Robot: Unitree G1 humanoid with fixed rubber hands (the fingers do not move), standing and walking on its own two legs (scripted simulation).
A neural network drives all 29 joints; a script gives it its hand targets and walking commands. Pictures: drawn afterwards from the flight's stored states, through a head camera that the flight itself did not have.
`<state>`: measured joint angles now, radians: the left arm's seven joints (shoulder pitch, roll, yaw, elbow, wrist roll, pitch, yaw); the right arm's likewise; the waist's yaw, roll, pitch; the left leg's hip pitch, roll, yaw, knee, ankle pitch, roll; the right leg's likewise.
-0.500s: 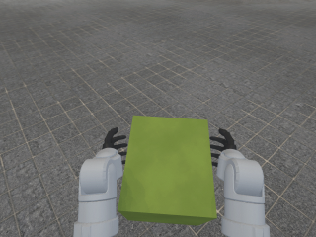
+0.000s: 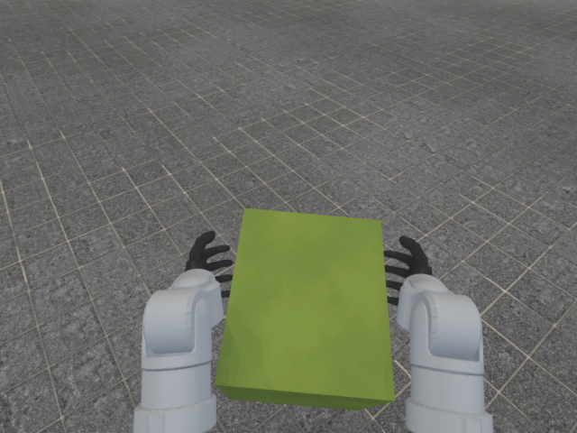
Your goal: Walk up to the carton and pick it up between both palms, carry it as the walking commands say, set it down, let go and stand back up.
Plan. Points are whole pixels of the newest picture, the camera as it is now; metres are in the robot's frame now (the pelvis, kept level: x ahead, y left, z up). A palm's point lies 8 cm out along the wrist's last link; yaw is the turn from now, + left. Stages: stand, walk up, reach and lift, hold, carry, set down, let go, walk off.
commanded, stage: carry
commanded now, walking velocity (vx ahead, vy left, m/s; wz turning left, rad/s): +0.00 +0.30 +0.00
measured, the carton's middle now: (302, 313) +0.31 +0.00 +0.01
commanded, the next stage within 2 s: none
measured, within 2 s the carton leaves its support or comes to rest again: neither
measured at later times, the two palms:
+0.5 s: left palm (123, 294) +0.27 +0.23 +0.11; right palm (345, 298) +0.29 -0.05 +0.09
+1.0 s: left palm (24, 328) +0.22 +0.32 +0.11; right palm (271, 335) +0.23 +0.05 +0.09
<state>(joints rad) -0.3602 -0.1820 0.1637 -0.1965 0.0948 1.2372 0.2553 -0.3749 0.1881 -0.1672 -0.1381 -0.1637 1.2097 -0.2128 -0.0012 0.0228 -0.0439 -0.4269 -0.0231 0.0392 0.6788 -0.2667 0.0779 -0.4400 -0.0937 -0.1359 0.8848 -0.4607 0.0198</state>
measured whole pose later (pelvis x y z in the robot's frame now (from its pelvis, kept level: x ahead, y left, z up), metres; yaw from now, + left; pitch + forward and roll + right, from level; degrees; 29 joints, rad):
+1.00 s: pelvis -0.07 +0.18 +0.01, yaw +2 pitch +0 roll +3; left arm -0.33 -0.17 0.14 -0.30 0.06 1.23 0.23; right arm -0.34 0.18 -0.13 -0.27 -0.14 1.22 -0.23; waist 0.00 0.01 0.05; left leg -0.52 -0.01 0.03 0.98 -0.38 0.01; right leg -0.36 -0.15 -0.10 0.63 -0.27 0.00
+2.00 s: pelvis -0.21 +0.51 +0.01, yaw +5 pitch -1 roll -2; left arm -0.30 -0.16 0.13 -0.35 0.05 1.23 0.24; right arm -0.33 0.17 -0.11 -0.27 -0.13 1.22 -0.22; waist 0.02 0.00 0.10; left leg -0.37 0.01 0.04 0.60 -0.22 0.05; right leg -0.47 -0.13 -0.08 1.04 -0.54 0.11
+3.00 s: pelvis -0.34 +0.74 +0.01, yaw +3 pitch +0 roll -2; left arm -0.30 -0.16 0.12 -0.36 0.05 1.22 0.25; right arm -0.32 0.17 -0.11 -0.28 -0.13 1.21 -0.21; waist 0.03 -0.01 0.04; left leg -0.39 0.03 0.10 0.56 -0.18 0.06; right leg -0.32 -0.02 -0.07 0.70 -0.44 0.10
